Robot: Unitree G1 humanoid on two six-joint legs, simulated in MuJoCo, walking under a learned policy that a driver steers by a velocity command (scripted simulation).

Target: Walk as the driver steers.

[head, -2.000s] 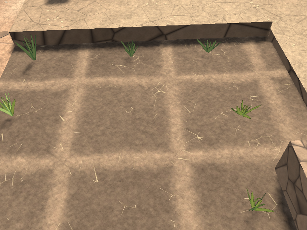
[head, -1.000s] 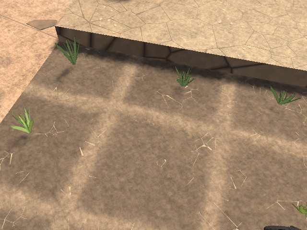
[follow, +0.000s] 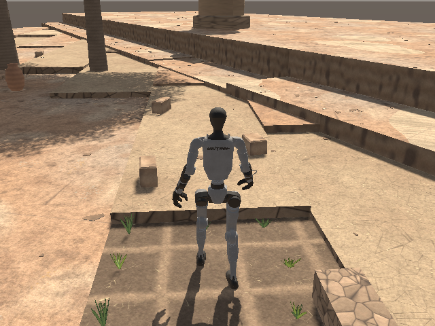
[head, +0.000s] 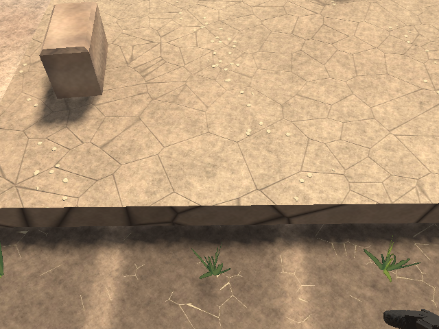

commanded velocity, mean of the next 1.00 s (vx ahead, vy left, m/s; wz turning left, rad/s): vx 0.11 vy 0.00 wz -0.06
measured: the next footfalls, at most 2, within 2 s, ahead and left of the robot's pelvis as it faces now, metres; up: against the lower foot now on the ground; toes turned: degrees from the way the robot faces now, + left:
left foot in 0.02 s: +0.19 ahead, +0.13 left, +0.00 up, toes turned -1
right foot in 0.40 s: +0.22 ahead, -0.12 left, +0.00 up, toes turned +0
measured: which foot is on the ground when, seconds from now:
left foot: up 0.00-0.00, down 0.02-1.00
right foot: down 0.00-0.04, up 0.06-0.38, down 0.40-1.00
